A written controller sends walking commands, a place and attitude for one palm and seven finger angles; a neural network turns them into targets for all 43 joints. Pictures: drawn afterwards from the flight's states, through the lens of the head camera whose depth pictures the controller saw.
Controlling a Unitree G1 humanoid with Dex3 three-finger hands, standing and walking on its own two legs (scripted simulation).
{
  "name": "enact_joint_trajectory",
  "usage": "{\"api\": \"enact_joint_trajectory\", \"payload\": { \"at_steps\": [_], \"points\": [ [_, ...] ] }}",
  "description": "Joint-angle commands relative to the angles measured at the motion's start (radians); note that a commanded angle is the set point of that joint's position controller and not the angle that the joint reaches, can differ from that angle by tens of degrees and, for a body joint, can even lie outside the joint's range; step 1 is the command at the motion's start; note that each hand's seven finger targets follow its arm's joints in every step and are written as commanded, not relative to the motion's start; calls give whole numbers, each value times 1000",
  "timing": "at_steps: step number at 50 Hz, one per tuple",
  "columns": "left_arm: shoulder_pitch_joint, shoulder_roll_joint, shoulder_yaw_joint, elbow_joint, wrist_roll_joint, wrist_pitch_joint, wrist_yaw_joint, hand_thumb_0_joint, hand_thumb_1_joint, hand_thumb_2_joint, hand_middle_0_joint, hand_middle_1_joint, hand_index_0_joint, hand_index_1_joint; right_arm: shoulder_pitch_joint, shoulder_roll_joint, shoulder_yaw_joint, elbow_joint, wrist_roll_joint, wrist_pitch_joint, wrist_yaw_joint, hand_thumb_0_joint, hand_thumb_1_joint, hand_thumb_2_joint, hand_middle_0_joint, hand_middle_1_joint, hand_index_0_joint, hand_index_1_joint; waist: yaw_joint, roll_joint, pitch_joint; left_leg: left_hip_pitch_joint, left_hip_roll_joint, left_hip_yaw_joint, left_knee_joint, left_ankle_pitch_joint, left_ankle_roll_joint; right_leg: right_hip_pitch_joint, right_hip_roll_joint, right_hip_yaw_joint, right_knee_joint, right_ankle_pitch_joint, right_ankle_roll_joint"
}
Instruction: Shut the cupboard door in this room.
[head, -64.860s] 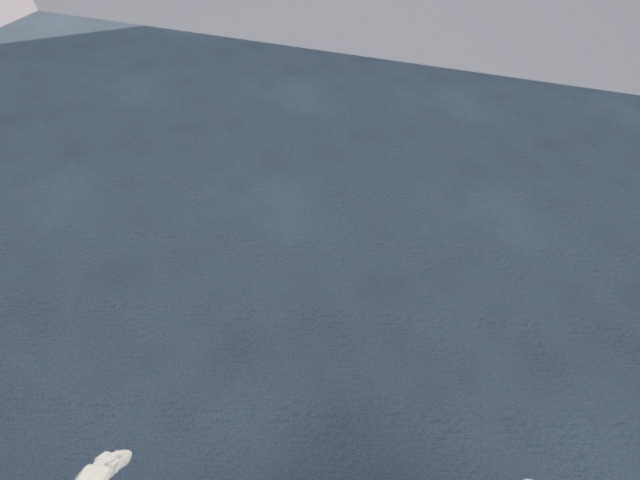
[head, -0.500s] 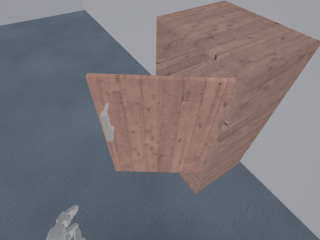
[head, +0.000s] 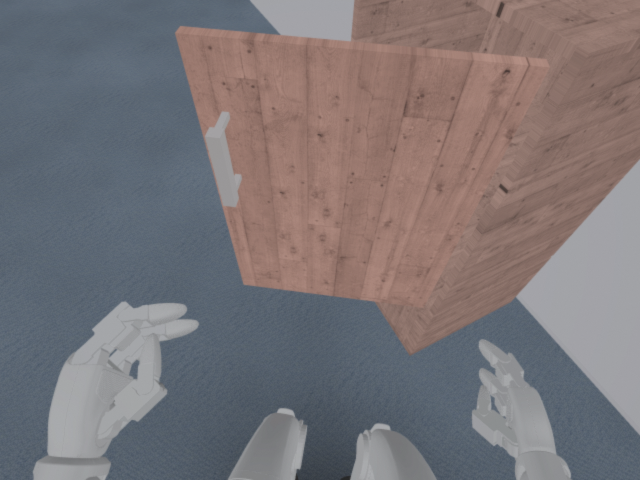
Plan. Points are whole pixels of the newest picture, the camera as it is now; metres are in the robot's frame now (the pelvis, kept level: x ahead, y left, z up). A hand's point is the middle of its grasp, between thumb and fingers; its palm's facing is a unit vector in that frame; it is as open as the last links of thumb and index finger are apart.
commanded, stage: raise the hand and make a fist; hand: left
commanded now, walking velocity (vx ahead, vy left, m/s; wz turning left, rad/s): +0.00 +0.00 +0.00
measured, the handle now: (227, 161) +0.52 +0.20 +0.08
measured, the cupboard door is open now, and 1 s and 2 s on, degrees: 56 56 56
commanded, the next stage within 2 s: bring the fist close to the handle in 1.30 s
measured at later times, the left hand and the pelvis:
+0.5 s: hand (168, 333) +0.26 +0.20 +0.06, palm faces -0.08 -1.00 +0.00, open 3.2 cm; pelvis +0.05 +0.04 +0.02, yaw -2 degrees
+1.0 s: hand (133, 305) +0.28 +0.24 +0.08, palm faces +0.00 -1.00 -0.03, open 3.1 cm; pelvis +0.04 +0.05 +0.03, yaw -2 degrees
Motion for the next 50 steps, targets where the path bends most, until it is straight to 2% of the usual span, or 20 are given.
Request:
{"api": "enact_joint_trajectory", "payload": {
  "at_steps": [1,4,7,9,12,14,17,19,22,24,28,30,32,34,37,38,40,42,46,50],
  "points": [
    [-43,112,8,-9,11,162,-88,0,900,900,-768,-920,-768,-920,13,-123,-50,-159,33,-16,-37,0,-900,-900,200,300,200,300,-78,-105,-108,-33,33,13,-173,-62,36,216,-92,361,-452,-342,103],
    [-21,169,143,-90,-26,287,-71,0,900,900,-823,-980,-823,-980,-18,-98,-52,-205,41,24,-41,0,-900,-900,200,300,200,300,2,-84,-243,0,24,15,-193,24,24,367,-127,396,-444,-202,119],
    [-16,163,230,-211,-54,257,16,0,900,900,-878,-1040,-878,-1040,-29,-60,-46,-195,24,35,-35,0,-900,-900,200,300,200,300,38,-47,-319,52,25,-1,-215,153,12,443,-109,348,-371,73,119],
    [33,100,192,-221,-45,183,49,0,900,900,-915,-1080,-915,-1080,-5,-46,-53,-164,14,29,-25,0,-900,-900,200,300,200,300,29,-49,-314,93,33,-9,-237,242,6,426,-85,289,-304,287,108],
    [-3,47,75,-206,-1,79,36,0,900,900,-970,-1140,-970,-1140,15,-62,-55,-131,-5,21,-10,0,-900,-900,200,300,200,300,-24,-3,-267,140,33,-20,-230,316,10,304,-62,218,-228,388,96],
    [19,18,19,-136,12,49,-2,0,900,900,-1007,-1180,-1007,-1180,30,-78,-62,-120,-9,20,-6,0,-900,-900,200,300,200,300,-54,-16,-230,154,35,-24,-225,300,9,227,-57,189,-219,342,95],
    [35,21,-9,-94,11,68,-59,0,900,900,-1062,-1240,-1062,-1240,40,-107,-71,-137,-3,29,-14,0,-900,-900,200,300,200,300,-61,-38,-208,185,37,-36,-250,285,13,174,-40,152,-229,249,74],
    [20,79,42,-149,0,85,-71,0,900,900,-1098,-1280,-1098,-1280,44,-119,-76,-161,0,37,-20,0,-900,-900,200,300,200,300,-36,-9,-278,216,36,-36,-270,285,4,196,-38,142,-224,222,67],
    [-9,157,141,-256,-12,90,-28,0,900,900,-1153,-1340,-1153,-1340,43,-111,-77,-177,-6,56,-27,0,-900,-900,200,300,200,300,9,58,-352,289,37,-46,-297,375,-22,221,-28,119,-195,259,53],
    [1,121,133,-292,-18,78,6,0,900,900,-1190,-1380,-1190,-1380,44,-98,-73,-186,-8,69,-23,0,-900,-900,200,300,200,300,17,91,-361,347,42,-54,-312,435,-40,203,-26,105,-188,267,52],
    [5,45,66,-223,-12,78,24,0,900,900,-1263,-1460,-1263,-1460,56,-102,-67,-179,-11,94,-13,0,-900,-900,200,300,200,300,-24,60,-290,355,56,-73,-311,452,-53,138,-19,83,-193,247,59],
    [-9,20,18,-141,3,106,-1,0,900,900,-1300,-1500,-1300,-1500,53,-116,-64,-185,-7,106,-11,0,-900,-900,200,300,200,300,-51,14,-208,293,58,-84,-326,317,-49,109,-17,78,-213,181,62],
    [-47,36,2,-98,17,138,-31,0,900,900,-1300,-1500,-1300,-1500,57,-130,-62,-195,-3,112,-13,0,-900,-900,200,300,200,300,-65,-7,-173,256,58,-98,-345,215,-41,106,-17,82,-231,134,60],
    [-92,76,13,-111,24,162,-52,0,900,900,-1300,-1500,-1300,-1500,55,-140,-58,-212,2,113,-18,0,-900,-900,200,300,200,300,-58,18,-183,259,56,-107,-367,146,-40,115,-21,89,-245,101,58],
    [-156,170,110,-203,12,157,-38,0,900,900,-1300,-1500,-1300,-1500,54,-137,-53,-219,-4,112,-25,0,-900,-900,200,300,200,300,-25,84,-260,312,52,-113,-380,177,-51,146,-19,94,-235,118,49],
    [-161,167,122,-232,2,145,-29,0,900,900,-1300,-1500,-1300,-1500,50,-128,-50,-223,-5,112,-25,0,-900,-900,200,300,200,300,-17,96,-290,335,50,-107,-381,193,-52,157,-19,94,-237,125,48],
    [-151,160,143,-249,-15,118,-7,0,900,900,-1300,-1500,-1300,-1500,45,-118,-43,-218,-8,111,-22,0,-900,-900,200,300,200,300,-5,131,-282,356,51,-109,-390,212,-63,154,-17,89,-232,129,45],
    [-144,156,152,-219,-25,104,11,0,900,900,-1300,-1500,-1300,-1500,46,-119,-38,-205,-14,111,-18,0,-900,-900,200,300,200,300,-13,109,-268,332,50,-109,-385,202,-59,156,-11,87,-234,128,44],
    [-122,81,62,-90,-6,128,-13,0,900,900,-1300,-1500,-1300,-1500,49,-134,-41,-197,-7,113,-9,0,-900,-900,200,300,200,300,-48,69,-183,279,55,-117,-396,110,-54,116,-17,81,-248,83,53],
    [-131,101,54,-56,-10,181,-65,0,900,900,-1300,-1500,-1300,-1500,63,-147,-47,-211,5,109,-15,0,-900,-900,200,300,200,300,-51,5,-201,243,45,-90,-385,105,-29,179,-22,100,-286,82,56]
  ]
}}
